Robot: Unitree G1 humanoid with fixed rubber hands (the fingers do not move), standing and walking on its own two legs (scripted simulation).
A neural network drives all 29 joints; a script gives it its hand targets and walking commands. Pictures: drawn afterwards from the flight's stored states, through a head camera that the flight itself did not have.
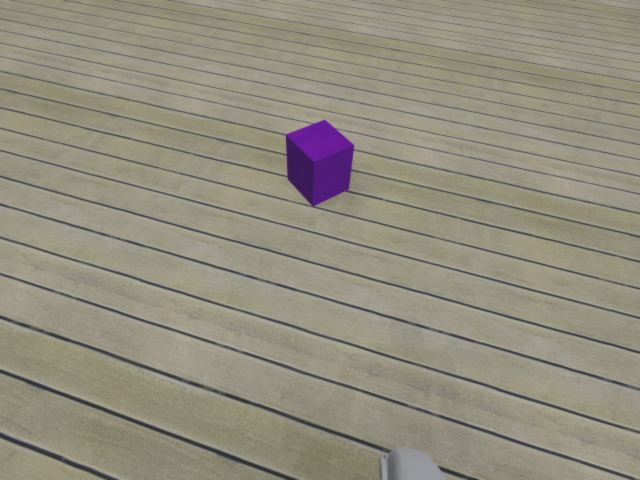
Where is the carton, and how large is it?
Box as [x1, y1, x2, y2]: [286, 120, 353, 205]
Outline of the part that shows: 325,120 286,134 288,179 312,205 348,189 353,144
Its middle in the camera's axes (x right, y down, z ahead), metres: -0.01 -0.35 +1.71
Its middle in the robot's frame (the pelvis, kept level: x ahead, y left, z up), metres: +1.41 -0.07 -0.65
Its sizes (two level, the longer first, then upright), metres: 0.210 0.200 0.250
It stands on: the floor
